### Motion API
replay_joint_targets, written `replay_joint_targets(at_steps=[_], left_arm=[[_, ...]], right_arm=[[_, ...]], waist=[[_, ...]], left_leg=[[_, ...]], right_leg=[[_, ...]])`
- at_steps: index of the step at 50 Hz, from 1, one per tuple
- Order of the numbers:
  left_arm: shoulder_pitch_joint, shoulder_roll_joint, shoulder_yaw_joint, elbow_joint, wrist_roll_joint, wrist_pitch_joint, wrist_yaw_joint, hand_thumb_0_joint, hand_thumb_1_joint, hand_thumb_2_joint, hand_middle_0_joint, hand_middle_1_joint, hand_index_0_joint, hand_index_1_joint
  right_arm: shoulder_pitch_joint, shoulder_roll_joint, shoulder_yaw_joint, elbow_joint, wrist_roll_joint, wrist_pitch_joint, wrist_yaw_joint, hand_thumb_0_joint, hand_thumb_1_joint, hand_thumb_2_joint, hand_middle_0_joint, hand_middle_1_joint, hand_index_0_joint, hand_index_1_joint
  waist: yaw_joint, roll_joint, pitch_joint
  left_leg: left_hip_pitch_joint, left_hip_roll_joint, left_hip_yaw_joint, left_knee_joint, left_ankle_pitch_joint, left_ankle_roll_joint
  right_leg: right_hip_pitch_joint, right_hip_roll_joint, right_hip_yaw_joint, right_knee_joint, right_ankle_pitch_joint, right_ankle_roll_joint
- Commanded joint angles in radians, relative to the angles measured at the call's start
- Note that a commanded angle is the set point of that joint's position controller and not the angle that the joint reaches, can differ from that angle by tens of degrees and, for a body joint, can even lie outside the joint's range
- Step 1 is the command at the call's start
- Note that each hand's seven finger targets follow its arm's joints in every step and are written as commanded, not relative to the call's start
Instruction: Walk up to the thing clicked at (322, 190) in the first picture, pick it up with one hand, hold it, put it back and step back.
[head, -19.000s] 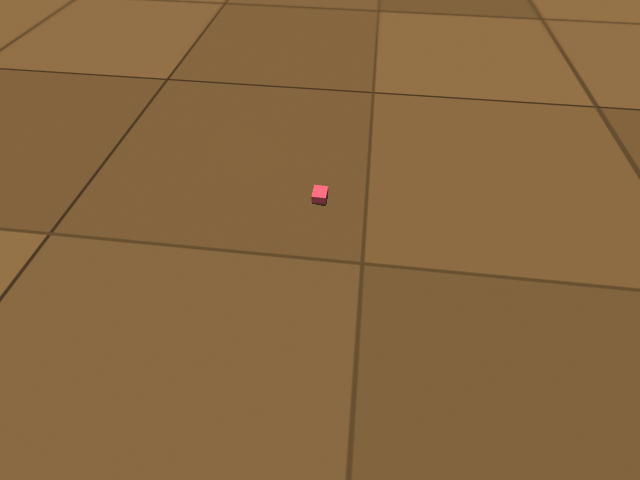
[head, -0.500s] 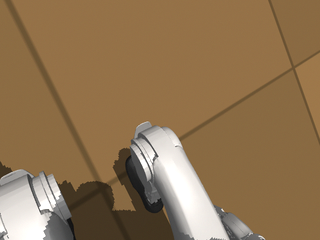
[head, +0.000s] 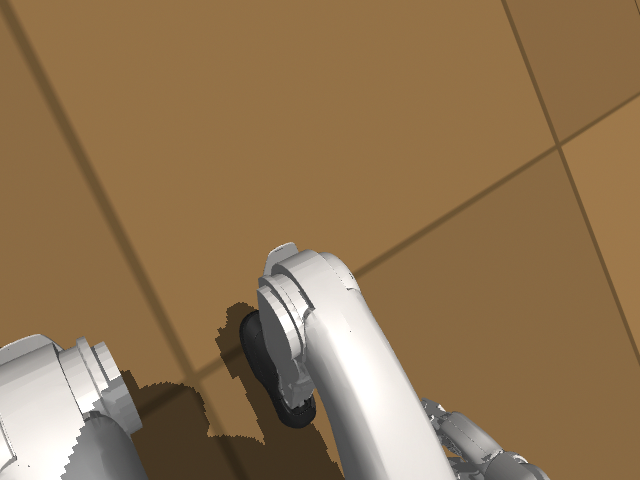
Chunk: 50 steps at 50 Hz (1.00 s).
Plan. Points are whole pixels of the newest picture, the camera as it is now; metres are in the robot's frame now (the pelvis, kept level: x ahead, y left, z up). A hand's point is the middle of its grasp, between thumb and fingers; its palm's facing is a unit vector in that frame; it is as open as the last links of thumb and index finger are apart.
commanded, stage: rest palm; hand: left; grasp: from above
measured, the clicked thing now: out of the picture +0.47 +0.31 -0.29
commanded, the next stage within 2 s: close in 0.32 s
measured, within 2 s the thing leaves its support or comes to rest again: neither
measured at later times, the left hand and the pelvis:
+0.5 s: hand out of the picture +0.46 +0.31 -0.27, palm faces -0.47 -0.14 -0.87, open 14.1 cm; pelvis +0.00 +0.00 +0.00, yaw -1 degrees
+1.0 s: hand out of the picture +0.46 +0.31 -0.27, palm faces -0.46 -0.13 -0.88, open 13.2 cm; pelvis +0.00 +0.00 +0.01, yaw -1 degrees
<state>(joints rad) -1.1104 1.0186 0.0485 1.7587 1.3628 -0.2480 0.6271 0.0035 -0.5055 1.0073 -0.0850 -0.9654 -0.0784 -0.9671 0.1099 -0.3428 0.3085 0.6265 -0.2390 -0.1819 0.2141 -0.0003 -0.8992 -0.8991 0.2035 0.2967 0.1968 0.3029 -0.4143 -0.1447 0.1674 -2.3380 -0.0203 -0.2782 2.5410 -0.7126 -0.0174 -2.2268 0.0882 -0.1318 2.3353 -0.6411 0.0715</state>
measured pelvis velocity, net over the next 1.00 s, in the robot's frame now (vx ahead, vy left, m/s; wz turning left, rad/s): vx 0.00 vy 0.00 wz -0.02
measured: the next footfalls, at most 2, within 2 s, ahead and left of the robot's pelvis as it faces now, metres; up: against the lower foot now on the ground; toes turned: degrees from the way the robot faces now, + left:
none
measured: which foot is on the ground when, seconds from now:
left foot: down 0.00-1.00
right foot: down 0.00-1.00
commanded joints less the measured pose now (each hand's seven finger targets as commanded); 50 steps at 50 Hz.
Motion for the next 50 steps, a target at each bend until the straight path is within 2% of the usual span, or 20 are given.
replay_joint_targets(at_steps=[1, 3, 4, 5, 9, 13, 15, 18, 21, 22, 24, 27, 30, 31, 33, 38, 40, 42, 48, 50], left_arm=[[-0.273, 0.19, 0.005, -0.094, -0.027, 0.035, 0.069, 0.0, -0.507, 0.987, -0.077, -0.967, -0.071, -0.972], [-0.273, 0.2, 0.006, -0.089, -0.041, 0.051, 0.073, 0.0, -0.522, 0.986, -0.072, -0.969, -0.064, -0.975], [-0.274, 0.21, 0.024, -0.097, -0.043, 0.057, 0.072, 0.0, -0.515, 0.986, -0.074, -0.968, -0.067, -0.973], [-0.278, 0.196, 0.013, -0.095, -0.049, 0.062, 0.067, 0.0, -0.513, 0.974, -0.07, -0.972, -0.066, -0.974], [-0.268, 0.219, 0.036, -0.103, -0.075, 0.074, 0.047, 0.0, -0.517, 0.984, -0.075, -0.972, -0.068, -0.978], [-0.255, 0.208, 0.029, -0.113, -0.099, 0.073, 0.023, 0.0, -0.533, 0.991, -0.071, -0.977, -0.062, -0.985], [-0.259, 0.206, 0.03, -0.132, -0.096, 0.067, 0.011, 0.0, -0.53, 0.983, -0.065, -0.978, -0.058, -0.983], [-0.233, 0.201, 0.022, -0.115, -0.098, 0.059, 0.004, 0.0, -0.528, 0.995, -0.07, -0.975, -0.06, -0.983], [-0.224, 0.2, 0.012, -0.098, -0.098, 0.044, -0.001, 0.0, -0.524, 1.017, -0.076, -0.975, -0.062, -0.988], [-0.231, 0.199, 0.001, -0.11, -0.095, 0.04, -0.006, 0.0, -0.495, 0.977, -0.086, -0.993, -0.086, -0.992], [-0.231, 0.246, 0.029, -0.128, -0.086, 0.032, 0.009, 0.0, -0.474, 0.972, -0.102, -0.974, -0.101, -0.975], [-0.217, 0.251, 0.038, -0.11, -0.079, 0.021, 0.027, 0.0, -0.448, 0.948, -0.102, -0.982, -0.109, -0.974], [-0.231, 0.226, 0.017, -0.09, -0.075, 0.02, 0.038, 0.0, -0.44, 0.935, -0.1, -0.983, -0.11, -0.972], [-0.238, 0.222, 0.007, -0.101, -0.078, 0.021, 0.038, 0.0, -0.444, 0.936, -0.097, -0.991, -0.107, -0.978], [-0.247, 0.249, 0.02, -0.084, -0.077, 0.025, 0.049, 0.0, -0.431, 0.93, -0.114, -0.974, -0.121, -0.965], [-0.26, 0.231, 0.005, -0.087, -0.079, 0.031, 0.041, 0.0, -0.406, 0.916, -0.132, -0.971, -0.141, -0.961], [-0.269, 0.251, 0.006, -0.089, -0.083, 0.038, 0.04, 0.0, -0.381, 0.904, -0.155, -0.956, -0.163, -0.947], [-0.254, 0.243, 0.004, -0.089, -0.088, 0.04, 0.032, 0.0, -0.365, 0.883, -0.163, -0.949, -0.174, -0.937], [-0.242, 0.219, -0.013, -0.086, -0.095, 0.037, 0.026, 0.0, -0.335, 0.862, -0.178, -0.932, -0.191, -0.918], [-0.243, 0.239, -0.011, -0.1, -0.098, 0.034, 0.024, 0.0, -0.339, 0.864, -0.191, -0.912, -0.197, -0.904]], right_arm=[[0.178, -0.352, -0.102, 0.012, 0.0, -0.021, 0.0, 0.0, -0.896, -0.902, 0.199, 0.3, 0.2, 0.3], [0.168, -0.354, -0.1, 0.009, 0.001, -0.032, 0.003, 0.0, -0.899, -0.903, 0.199, 0.3, 0.199, 0.3], [0.185, -0.359, -0.103, 0.009, 0.001, -0.035, 0.008, 0.0, -0.899, -0.903, 0.199, 0.3, 0.199, 0.3], [0.184, -0.36, -0.1, 0.007, 0.003, -0.042, 0.012, 0.0, -0.899, -0.903, 0.199, 0.3, 0.199, 0.3], [0.201, -0.354, -0.091, 0.018, 0.001, -0.053, 0.022, 0.0, -0.9, -0.904, 0.199, 0.3, 0.199, 0.3], [0.209, -0.353, -0.091, 0.018, 0.006, -0.053, 0.019, 0.0, -0.901, -0.904, 0.199, 0.3, 0.199, 0.3], [0.229, -0.352, -0.084, 0.029, 0.005, -0.053, 0.023, 0.0, -0.899, -0.903, 0.199, 0.3, 0.2, 0.3], [0.229, -0.345, -0.072, 0.023, 0.005, -0.044, 0.026, 0.0, -0.898, -0.903, 0.199, 0.3, 0.199, 0.3], [0.211, -0.346, -0.067, 0.015, 0.003, -0.035, 0.025, 0.0, -0.898, -0.903, 0.199, 0.3, 0.2, 0.3], [0.208, -0.344, -0.063, 0.012, 0.003, -0.036, 0.024, 0.0, -0.894, -0.9, 0.2, 0.3, 0.2, 0.3], [0.213, -0.353, -0.065, 0.012, 0.006, -0.03, 0.017, 0.0, -0.892, -0.899, 0.2, 0.3, 0.2, 0.3], [0.21, -0.356, -0.061, 0.012, 0.001, -0.029, 0.019, 0.0, -0.889, -0.898, 0.2, 0.3, 0.2, 0.3], [0.211, -0.361, -0.062, 0.006, -0.003, -0.033, 0.017, 0.0, -0.891, -0.898, 0.199, 0.3, 0.2, 0.3], [0.208, -0.365, -0.066, 0.009, -0.004, -0.038, 0.016, 0.0, -0.892, -0.898, 0.2, 0.3, 0.2, 0.3], [0.209, -0.366, -0.063, 0.011, -0.004, -0.039, 0.01, 0.0, -0.892, -0.899, 0.199, 0.3, 0.2, 0.3], [0.204, -0.366, -0.058, 0.019, -0.003, -0.043, 0.01, 0.0, -0.893, -0.899, 0.199, 0.3, 0.2, 0.3], [0.189, -0.367, -0.058, 0.005, 0.0, -0.042, 0.003, 0.0, -0.894, -0.9, 0.199, 0.3, 0.2, 0.3], [0.203, -0.366, -0.054, 0.012, -0.003, -0.039, 0.006, 0.0, -0.893, -0.899, 0.199, 0.3, 0.2, 0.3], [0.189, -0.355, -0.041, 0.01, -0.001, -0.037, 0.004, 0.0, -0.891, -0.899, 0.199, 0.3, 0.2, 0.3], [0.189, -0.355, -0.035, 0.012, -0.002, -0.04, 0.006, 0.0, -0.893, -0.9, 0.199, 0.3, 0.2, 0.3]], waist=[[-0.062, 0.557, -0.577], [-0.063, 0.56, -0.579], [-0.066, 0.559, -0.597], [-0.071, 0.574, -0.6], [-0.077, 0.568, -0.617], [-0.075, 0.56, -0.631], [-0.077, 0.597, -0.64], [-0.078, 0.607, -0.633], [-0.076, 0.59, -0.588], [-0.079, 0.579, -0.579], [-0.06, 0.579, -0.609], [-0.063, 0.571, -0.592], [-0.085, 0.546, -0.579], [-0.084, 0.547, -0.582], [-0.084, 0.553, -0.585], [-0.096, 0.578, -0.557], [-0.088, 0.555, -0.563], [-0.096, 0.56, -0.563], [-0.092, 0.559, -0.561], [-0.089, 0.579, -0.557]], left_leg=[[0.502, 0.052, 0.102, -0.297, 0.184, 0.012], [0.502, 0.055, 0.101, -0.298, 0.166, 0.013], [0.519, 0.058, 0.096, -0.296, 0.188, 0.013], [0.524, 0.058, 0.094, -0.296, 0.194, 0.01], [0.519, 0.06, 0.093, -0.283, 0.209, 0.015], [0.511, 0.057, 0.105, -0.272, 0.225, 0.019], [0.557, 0.061, 0.091, -0.27, 0.287, 0.009], [0.567, 0.063, 0.082, -0.278, 0.311, 0.003], [0.531, 0.06, 0.087, -0.281, 0.266, 0.005], [0.517, 0.058, 0.096, -0.271, 0.254, 0.011], [0.519, 0.057, 0.101, -0.275, 0.265, 0.013], [0.521, 0.061, 0.088, -0.288, 0.257, 0.01], [0.502, 0.06, 0.092, -0.273, 0.24, 0.017], [0.508, 0.061, 0.095, -0.27, 0.234, 0.018], [0.511, 0.064, 0.091, -0.281, 0.222, 0.016], [0.517, 0.072, 0.072, -0.296, 0.196, 0.008], [0.501, 0.067, 0.079, -0.298, 0.164, 0.012], [0.505, 0.069, 0.083, -0.295, 0.188, 0.014], [0.517, 0.069, 0.076, -0.286, 0.223, 0.009], [0.53, 0.071, 0.077, -0.29, 0.226, 0.007]], right_leg=[[0.29, 0.006, -0.147, -0.165, 0.225, -0.085], [0.3, 0.009, -0.145, -0.173, 0.217, -0.085], [0.304, 0.008, -0.147, -0.172, 0.23, -0.083], [0.303, 0.005, -0.146, -0.162, 0.236, -0.085], [0.341, 0.007, -0.144, -0.171, 0.25, -0.082], [0.374, 0.011, -0.14, -0.184, 0.265, -0.083], [0.358, 0.005, -0.152, -0.164, 0.298, -0.087], [0.367, 0.007, -0.161, -0.156, 0.309, -0.088], [0.361, 0.009, -0.16, -0.165, 0.276, -0.092], [0.369, 0.011, -0.156, -0.171, 0.275, -0.088], [0.387, 0.014, -0.151, -0.18, 0.283, -0.09], [0.371, 0.013, -0.161, -0.172, 0.271, -0.089], [0.373, 0.013, -0.159, -0.18, 0.274, -0.083], [0.376, 0.013, -0.156, -0.181, 0.273, -0.081], [0.381, 0.015, -0.156, -0.188, 0.264, -0.083], [0.331, 0.004, -0.165, -0.176, 0.237, -0.083], [0.347, 0.007, -0.161, -0.188, 0.216, -0.084], [0.36, 0.007, -0.158, -0.194, 0.236, -0.08], [0.355, 0.005, -0.165, -0.184, 0.259, -0.083], [0.363, 0.003, -0.161, -0.184, 0.263, -0.081]])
